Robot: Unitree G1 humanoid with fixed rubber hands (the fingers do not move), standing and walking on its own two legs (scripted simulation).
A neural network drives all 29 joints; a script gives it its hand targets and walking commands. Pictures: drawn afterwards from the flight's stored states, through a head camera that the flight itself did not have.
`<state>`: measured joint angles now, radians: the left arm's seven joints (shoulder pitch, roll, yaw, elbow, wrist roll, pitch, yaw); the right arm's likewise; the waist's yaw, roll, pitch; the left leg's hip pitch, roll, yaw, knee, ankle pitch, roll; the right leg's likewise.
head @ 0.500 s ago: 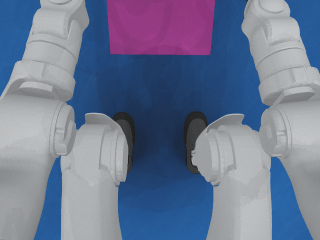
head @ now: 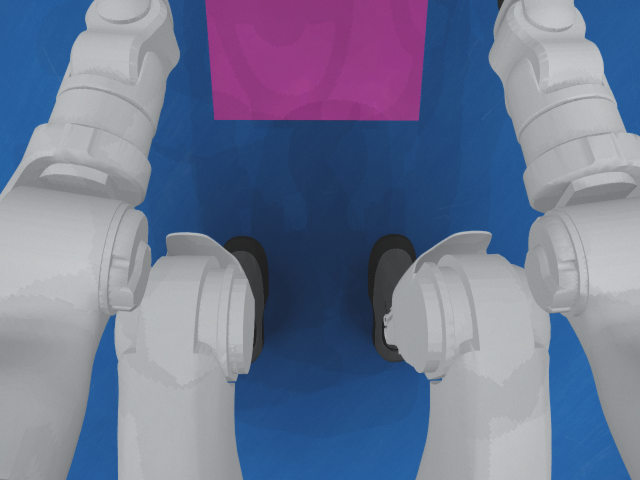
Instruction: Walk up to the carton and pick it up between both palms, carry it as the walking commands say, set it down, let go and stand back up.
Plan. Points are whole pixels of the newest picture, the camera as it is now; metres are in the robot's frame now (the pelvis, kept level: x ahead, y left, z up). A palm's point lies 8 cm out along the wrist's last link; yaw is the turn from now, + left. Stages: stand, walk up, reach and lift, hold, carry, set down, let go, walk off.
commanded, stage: reach and lift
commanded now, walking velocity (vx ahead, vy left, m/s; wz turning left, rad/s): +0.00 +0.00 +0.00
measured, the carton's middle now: out of the picture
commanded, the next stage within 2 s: none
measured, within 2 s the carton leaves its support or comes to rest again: leaves its support in 1.14 s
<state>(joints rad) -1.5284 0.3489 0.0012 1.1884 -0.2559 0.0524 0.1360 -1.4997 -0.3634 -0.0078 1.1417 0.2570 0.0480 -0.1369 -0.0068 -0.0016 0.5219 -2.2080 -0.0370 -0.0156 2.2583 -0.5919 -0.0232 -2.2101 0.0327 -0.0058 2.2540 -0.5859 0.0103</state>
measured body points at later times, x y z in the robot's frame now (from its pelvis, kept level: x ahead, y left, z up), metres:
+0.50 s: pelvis +0.00 +0.01 +0.00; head +0.37 +0.01 +0.23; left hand +0.55 +0.14 -0.20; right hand +0.56 -0.13 -0.19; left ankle +0.11 +0.12 -0.32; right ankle +0.12 -0.11 -0.32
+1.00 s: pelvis +0.01 +0.00 -0.01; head +0.37 +0.00 +0.25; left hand +0.55 +0.14 -0.19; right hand +0.56 -0.13 -0.18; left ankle +0.11 +0.12 -0.32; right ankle +0.12 -0.12 -0.32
